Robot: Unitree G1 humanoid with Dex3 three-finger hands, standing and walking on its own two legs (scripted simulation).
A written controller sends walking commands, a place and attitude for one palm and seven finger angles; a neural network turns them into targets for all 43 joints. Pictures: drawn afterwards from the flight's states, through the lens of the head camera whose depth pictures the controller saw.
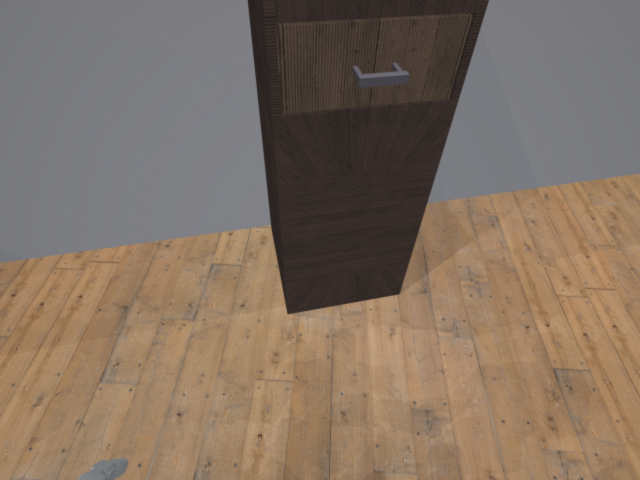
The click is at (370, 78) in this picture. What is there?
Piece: drawer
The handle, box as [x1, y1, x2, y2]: [352, 63, 409, 87]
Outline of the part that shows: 409,74 406,71 403,71 396,63 392,63 391,67 394,71 393,72 362,74 357,66 352,66 352,71 357,78 357,84 359,87 407,83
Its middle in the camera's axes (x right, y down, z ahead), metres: +0.12 -0.33 +0.78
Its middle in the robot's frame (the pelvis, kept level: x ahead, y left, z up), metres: +0.82 -0.07 +0.13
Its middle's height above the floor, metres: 0.90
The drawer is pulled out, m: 0.00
